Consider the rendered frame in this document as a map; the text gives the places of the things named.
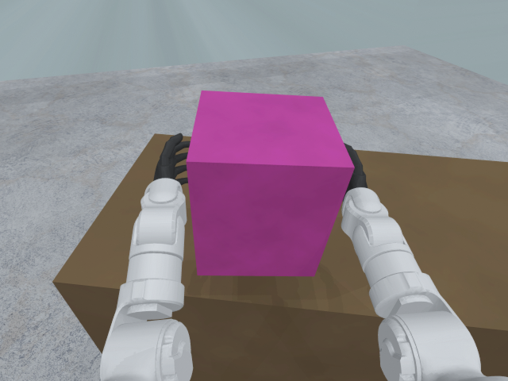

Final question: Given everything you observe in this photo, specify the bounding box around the right robot forearm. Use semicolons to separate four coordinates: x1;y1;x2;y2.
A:
341;187;481;370

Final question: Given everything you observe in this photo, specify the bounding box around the pedestal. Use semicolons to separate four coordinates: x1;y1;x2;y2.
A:
52;133;508;381

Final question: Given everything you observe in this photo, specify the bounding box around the carton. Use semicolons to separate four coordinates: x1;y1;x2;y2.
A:
186;90;355;276

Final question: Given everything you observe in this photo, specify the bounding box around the right robot hand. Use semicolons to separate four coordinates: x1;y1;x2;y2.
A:
343;143;368;201

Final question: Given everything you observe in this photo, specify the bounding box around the robot left upper arm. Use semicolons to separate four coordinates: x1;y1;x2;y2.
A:
102;319;193;381

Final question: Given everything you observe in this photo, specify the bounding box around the left robot hand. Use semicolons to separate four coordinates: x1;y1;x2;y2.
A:
153;133;190;185

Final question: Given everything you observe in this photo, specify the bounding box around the robot right upper arm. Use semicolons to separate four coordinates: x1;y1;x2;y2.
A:
378;310;508;381

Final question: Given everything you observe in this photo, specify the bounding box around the left robot forearm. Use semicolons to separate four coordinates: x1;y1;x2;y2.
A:
100;178;187;381

